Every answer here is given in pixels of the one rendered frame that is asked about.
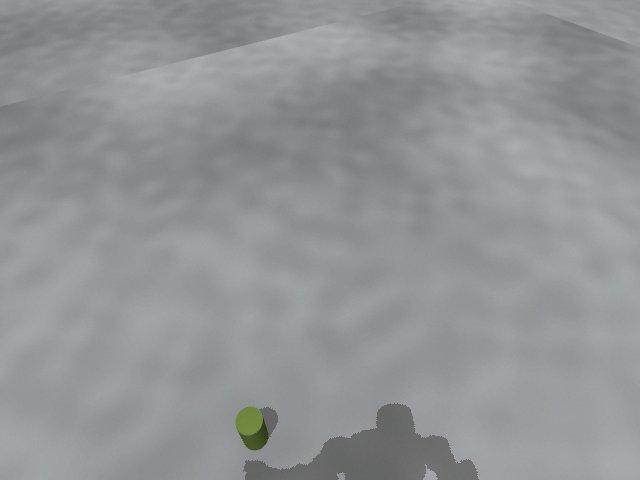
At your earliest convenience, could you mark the can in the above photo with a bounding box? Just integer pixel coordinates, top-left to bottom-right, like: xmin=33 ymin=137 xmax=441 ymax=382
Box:
xmin=235 ymin=407 xmax=268 ymax=451

